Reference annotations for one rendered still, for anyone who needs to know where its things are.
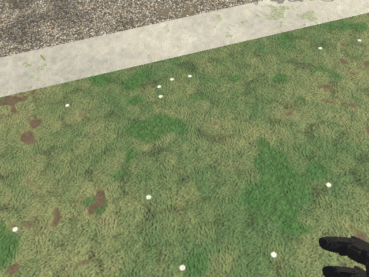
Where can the robot right hand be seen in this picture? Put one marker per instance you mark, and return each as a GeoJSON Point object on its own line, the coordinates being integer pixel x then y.
{"type": "Point", "coordinates": [355, 248]}

